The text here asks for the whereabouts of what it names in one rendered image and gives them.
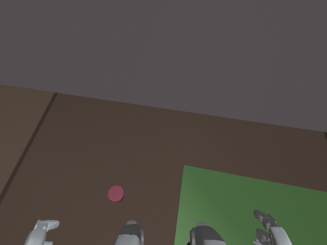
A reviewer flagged cup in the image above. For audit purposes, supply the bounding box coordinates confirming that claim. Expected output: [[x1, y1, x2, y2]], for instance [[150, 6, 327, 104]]
[[108, 185, 124, 203]]

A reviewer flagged right robot hand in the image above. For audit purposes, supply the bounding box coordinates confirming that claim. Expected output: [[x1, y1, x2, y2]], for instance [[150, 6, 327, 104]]
[[253, 210, 292, 245]]

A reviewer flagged left robot hand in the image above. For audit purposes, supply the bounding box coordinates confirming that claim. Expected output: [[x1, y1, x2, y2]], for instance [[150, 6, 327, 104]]
[[24, 220, 60, 245]]

